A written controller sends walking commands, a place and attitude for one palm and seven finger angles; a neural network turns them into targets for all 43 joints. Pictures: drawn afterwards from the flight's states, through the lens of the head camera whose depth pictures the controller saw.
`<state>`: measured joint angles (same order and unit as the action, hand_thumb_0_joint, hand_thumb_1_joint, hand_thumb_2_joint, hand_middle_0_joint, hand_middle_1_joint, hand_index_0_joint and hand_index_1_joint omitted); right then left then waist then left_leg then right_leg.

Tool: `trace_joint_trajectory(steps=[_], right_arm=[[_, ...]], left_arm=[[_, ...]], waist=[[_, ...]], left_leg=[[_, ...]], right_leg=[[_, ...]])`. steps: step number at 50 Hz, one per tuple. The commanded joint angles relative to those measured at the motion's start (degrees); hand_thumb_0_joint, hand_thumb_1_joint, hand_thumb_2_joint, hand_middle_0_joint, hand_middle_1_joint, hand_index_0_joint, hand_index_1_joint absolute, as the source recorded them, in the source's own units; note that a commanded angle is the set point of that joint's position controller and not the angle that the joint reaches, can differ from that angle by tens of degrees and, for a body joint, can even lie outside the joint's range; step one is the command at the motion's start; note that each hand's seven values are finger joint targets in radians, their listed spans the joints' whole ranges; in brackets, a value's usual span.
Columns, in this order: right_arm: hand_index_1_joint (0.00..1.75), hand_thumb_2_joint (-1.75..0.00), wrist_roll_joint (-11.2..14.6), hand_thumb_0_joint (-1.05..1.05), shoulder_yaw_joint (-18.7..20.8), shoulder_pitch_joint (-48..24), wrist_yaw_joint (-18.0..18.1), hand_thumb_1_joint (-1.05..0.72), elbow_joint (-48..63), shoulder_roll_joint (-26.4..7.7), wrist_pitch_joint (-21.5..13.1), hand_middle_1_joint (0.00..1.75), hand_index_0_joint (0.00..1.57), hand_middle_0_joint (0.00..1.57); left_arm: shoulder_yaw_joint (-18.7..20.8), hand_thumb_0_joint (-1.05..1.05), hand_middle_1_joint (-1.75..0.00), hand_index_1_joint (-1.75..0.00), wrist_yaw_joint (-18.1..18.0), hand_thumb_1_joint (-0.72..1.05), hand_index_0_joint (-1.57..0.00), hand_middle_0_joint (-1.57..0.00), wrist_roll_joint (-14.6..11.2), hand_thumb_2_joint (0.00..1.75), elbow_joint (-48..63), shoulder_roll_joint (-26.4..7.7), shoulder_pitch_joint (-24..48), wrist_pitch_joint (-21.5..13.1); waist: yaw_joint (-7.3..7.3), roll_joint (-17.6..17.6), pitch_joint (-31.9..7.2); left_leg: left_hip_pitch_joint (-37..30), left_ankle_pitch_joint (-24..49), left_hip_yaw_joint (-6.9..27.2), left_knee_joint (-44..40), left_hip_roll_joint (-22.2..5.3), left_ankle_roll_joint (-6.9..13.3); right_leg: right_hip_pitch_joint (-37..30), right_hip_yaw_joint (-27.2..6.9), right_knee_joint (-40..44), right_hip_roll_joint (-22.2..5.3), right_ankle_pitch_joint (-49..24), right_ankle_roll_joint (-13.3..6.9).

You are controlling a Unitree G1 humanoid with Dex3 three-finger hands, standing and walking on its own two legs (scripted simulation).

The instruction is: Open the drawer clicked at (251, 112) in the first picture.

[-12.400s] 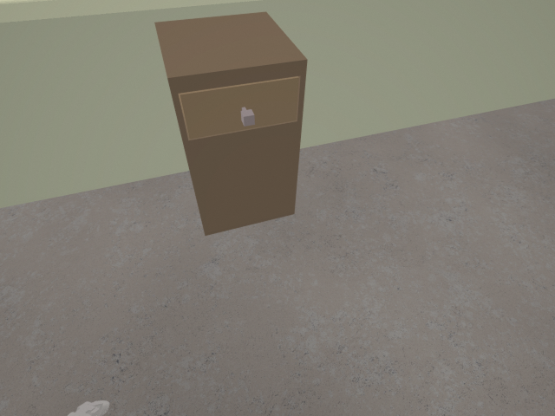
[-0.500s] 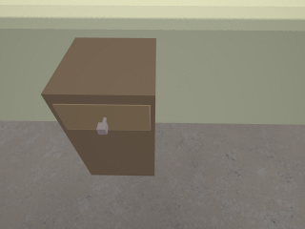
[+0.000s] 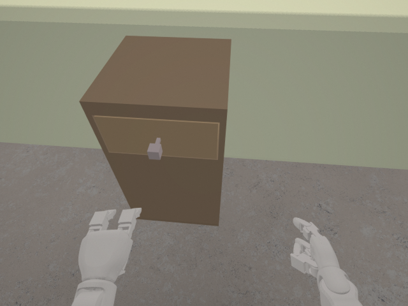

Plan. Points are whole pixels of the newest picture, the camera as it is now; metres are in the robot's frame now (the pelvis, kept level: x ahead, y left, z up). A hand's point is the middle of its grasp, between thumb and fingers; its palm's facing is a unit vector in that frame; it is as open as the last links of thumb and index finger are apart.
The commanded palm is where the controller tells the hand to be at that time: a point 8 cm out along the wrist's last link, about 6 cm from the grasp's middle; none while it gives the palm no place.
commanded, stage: raise the hand with hooked fingers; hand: left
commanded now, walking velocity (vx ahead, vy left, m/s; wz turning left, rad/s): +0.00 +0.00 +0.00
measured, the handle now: (156, 147) +0.57 +0.25 -0.11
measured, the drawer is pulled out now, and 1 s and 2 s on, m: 0.00 0.00 0.00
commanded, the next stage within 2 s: move the hooked fingers above the handle in 1.34 s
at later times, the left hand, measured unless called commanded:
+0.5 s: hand (109, 202) +0.27 +0.24 +0.05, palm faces +0.07 -0.09 -0.99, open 12.3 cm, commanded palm +0.25 +0.23 +0.11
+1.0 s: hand (100, 158) +0.33 +0.26 +0.12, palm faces +0.04 -0.06 -1.00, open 13.8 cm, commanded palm +0.30 +0.26 +0.17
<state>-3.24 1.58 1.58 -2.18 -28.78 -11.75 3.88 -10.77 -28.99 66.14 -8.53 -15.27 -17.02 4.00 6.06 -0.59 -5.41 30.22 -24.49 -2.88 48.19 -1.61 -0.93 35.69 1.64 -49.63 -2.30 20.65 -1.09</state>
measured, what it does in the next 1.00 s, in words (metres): stands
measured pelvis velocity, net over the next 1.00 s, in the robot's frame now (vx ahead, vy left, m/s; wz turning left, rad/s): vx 0.03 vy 0.01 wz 0.02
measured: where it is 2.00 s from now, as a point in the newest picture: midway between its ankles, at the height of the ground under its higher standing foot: outside the picture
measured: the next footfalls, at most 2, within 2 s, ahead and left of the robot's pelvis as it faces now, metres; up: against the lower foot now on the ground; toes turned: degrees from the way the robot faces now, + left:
none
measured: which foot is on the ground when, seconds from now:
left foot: down 0.00-1.00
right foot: down 0.00-1.00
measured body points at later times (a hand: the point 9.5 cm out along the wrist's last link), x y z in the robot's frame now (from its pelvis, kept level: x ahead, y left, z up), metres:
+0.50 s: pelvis +0.01 +0.01 +0.03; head +0.04 -0.02 +0.47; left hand +0.27 +0.24 +0.10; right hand +0.19 -0.24 -0.09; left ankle +0.00 +0.13 -0.70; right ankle +0.05 -0.11 -0.70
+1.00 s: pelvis +0.03 +0.01 +0.04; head +0.05 -0.02 +0.49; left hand +0.32 +0.26 +0.17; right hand +0.24 -0.19 -0.07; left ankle +0.00 +0.13 -0.70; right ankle +0.05 -0.11 -0.70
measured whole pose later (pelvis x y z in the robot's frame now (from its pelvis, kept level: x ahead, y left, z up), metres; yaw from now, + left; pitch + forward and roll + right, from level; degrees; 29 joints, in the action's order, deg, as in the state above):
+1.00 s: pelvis +0.03 +0.01 +0.04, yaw +1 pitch +2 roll +0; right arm -0.1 -0.3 5.8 1.7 -36.0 -13.0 3.8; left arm -4.6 -6.0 55.7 -7.7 -24.8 6.9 3.6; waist 5.3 4.3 -0.5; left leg 12.2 -16.8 -1.6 27.3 -0.6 -0.3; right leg 16.8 3.4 -28.9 -2.5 13.7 0.0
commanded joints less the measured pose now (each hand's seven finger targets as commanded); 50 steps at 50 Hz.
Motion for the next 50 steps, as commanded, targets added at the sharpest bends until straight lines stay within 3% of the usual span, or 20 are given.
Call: trace_joint_trajectory(steps=[1,3,5,7,12,17,19,21,26,32,35,42,46,50], right_arm=[[0.3,-0.9,-0.2,0.0,1.0,-3.4,2.0,-0.9,6.0,-5.5,-2.8,0.3,0.2,0.2],[0.3,-0.9,0.1,0.0,0.5,-3.3,2.6,-0.9,5.6,-5.6,-2.9,0.3,0.2,0.2],[0.3,-0.9,0.3,0.0,0.2,-3.2,2.7,-0.9,5.4,-5.8,-2.7,0.3,0.2,0.2],[0.3,-0.9,0.6,0.0,0.1,-2.7,2.5,-0.9,5.2,-5.7,-2.6,0.3,0.2,0.2],[0.3,-0.9,0.5,0.0,0.3,-1.8,2.5,-0.9,5.0,-5.8,-2.7,0.3,0.2,0.2],[0.3,-0.9,0.7,0.0,1.4,-1.1,2.8,-0.9,3.9,-6.3,-3.5,0.3,0.2,0.2],[0.3,-0.9,1.0,0.0,1.7,-1.1,2.9,-0.9,3.4,-6.7,-3.6,0.3,0.2,0.2],[0.3,-0.9,1.3,0.0,1.9,-1.4,3.0,-0.9,3.1,-7.0,-3.8,0.3,0.2,0.2],[0.3,-0.9,2.0,0.0,1.9,-1.7,3.6,-0.9,2.5,-7.5,-3.9,0.3,0.2,0.2],[0.3,-0.9,2.3,0.0,1.3,-2.1,4.0,-0.9,2.3,-7.3,-3.5,0.3,0.2,0.2],[0.3,-0.9,2.5,0.0,0.9,-2.5,4.2,-0.9,2.2,-7.3,-3.0,0.3,0.2,0.2],[0.3,-0.9,2.9,0.0,0.2,-2.4,4.7,-0.9,1.5,-7.2,-2.9,0.3,0.2,0.2],[0.3,-0.9,3.0,0.0,0.2,-1.9,4.7,-0.9,1.2,-7.5,-2.8,0.3,0.2,0.2],[0.3,-0.9,3.2,0.0,0.6,-0.9,4.3,-0.9,1.4,-7.8,-2.4,0.3,0.2,0.2]], left_arm=[[3.1,0.0,-0.74,-0.74,0.2,0.22,-0.25,-0.25,-3.0,0.61,15.2,-5.2,19.2,0.6],[3.1,0.0,-0.76,-0.76,3.2,0.18,-0.25,-0.25,-4.4,0.59,13.2,-5.5,17.2,1.1],[3.0,0.0,-0.8,-0.8,6.1,0.13,-0.25,-0.25,-5.0,0.57,11.8,-4.9,14.6,1.5],[4.4,0.0,-0.82,-0.82,8.1,0.08,-0.26,-0.26,-5.0,0.55,11.4,-6.5,12.2,1.2],[9.8,0.0,-0.9,-0.9,8.4,-0.03,-0.27,-0.27,-4.2,0.5,13.9,-11.3,12.8,-0.9],[12.1,0.0,-0.98,-0.98,5.9,-0.15,-0.27,-0.27,-5.1,0.45,17.7,-12.9,16.6,-2.0],[11.3,0.0,-1.0,-1.0,5.7,-0.2,-0.28,-0.28,-5.7,0.43,17.7,-12.4,17.9,-1.7],[10.8,0.0,-1.03,-1.03,6.1,-0.24,-0.28,-0.28,-6.5,0.41,16.9,-12.2,19.2,-0.9],[9.7,0.0,-1.11,-1.11,9.5,-0.36,-0.29,-0.29,-7.5,0.36,16.4,-13.1,23.0,0.5],[11.4,0.0,-1.2,-1.2,13.3,-0.5,-0.3,-0.3,-7.5,0.3,15.6,-15.7,26.5,0.7],[12.4,0.0,-1.2,-1.2,14.5,-0.5,-0.3,-0.3,-7.6,0.3,15.3,-17.3,29.9,0.9],[12.3,0.0,-1.2,-1.2,18.3,-0.5,-0.3,-0.3,-8.9,0.3,12.9,-19.0,36.4,0.5],[12.8,0.0,-1.2,-1.2,20.4,-0.5,-0.3,-0.3,-9.7,0.3,13.4,-20.7,40.5,-0.5],[13.0,0.0,-1.2,-1.2,22.4,-0.5,-0.3,-0.3,-10.9,0.3,10.6,-19.5,35.9,-1.4]], waist=[[-5.33,3.3,-9.1],[-4.43,0.1,-8.6],[-3.5,-0.6,-7.6],[-2.18,-1.0,-6.7],[-0.65,-1.8,-7.6],[-1.29,1.1,-10.0],[-1.63,2.4,-10.1],[-2.1,1.1,-8.5],[-1.76,0.2,-8.8],[-0.94,0.3,-8.0],[-1.09,1.4,-8.2],[-1.58,0.0,-7.9],[-1.74,2.1,-9.4],[-1.2,0.6,-9.1]], left_leg=[[-8.4,8.6,1.9,-8.3,3.6,2.3],[-7.2,8.6,1.8,-10.4,3.5,2.5],[-6.7,9.9,1.8,-12.2,3.3,2.3],[-6.5,10.6,1.5,-14.0,3.0,2.0],[-6.5,12.1,1.2,-15.9,3.1,2.2],[-9.6,15.4,1.2,-16.4,3.3,2.2],[-10.5,16.9,1.1,-16.8,3.3,2.1],[-10.5,16.2,1.2,-17.4,3.4,2.2],[-12.2,16.3,0.9,-19.5,3.5,2.4],[-14.2,19.1,0.4,-21.5,3.6,2.3],[-15.0,20.2,0.3,-22.3,3.7,2.1],[-16.5,21.8,0.2,-23.5,3.9,2.3],[-18.1,23.9,0.5,-23.9,3.8,2.1],[-17.9,26.3,0.6,-24.3,3.6,1.9]], right_leg=[[-5.4,-1.9,12.0,3.3,-2.6,-2.0],[-9.6,-1.1,13.3,3.2,-4.1,-1.7],[-12.4,-1.0,14.1,3.2,-5.8,-1.8],[-14.3,-1.0,14.8,3.0,-6.1,-1.9],[-18.8,-2.1,16.0,2.5,-7.2,-1.9],[-20.1,-2.5,16.3,2.4,-11.1,-2.0],[-20.0,-1.9,16.2,2.5,-12.9,-2.0],[-19.7,-1.5,16.9,2.4,-12.0,-1.7],[-22.1,-1.3,18.6,2.2,-12.2,-1.4],[-25.1,-1.2,20.4,2.3,-15.8,-1.3],[-26.3,-1.0,21.1,2.5,-16.8,-1.3],[-28.7,-0.8,22.8,2.3,-19.6,-0.9],[-29.6,-0.2,23.1,2.3,-21.0,-1.0],[-30.2,0.1,23.3,2.5,-23.0,-1.1]])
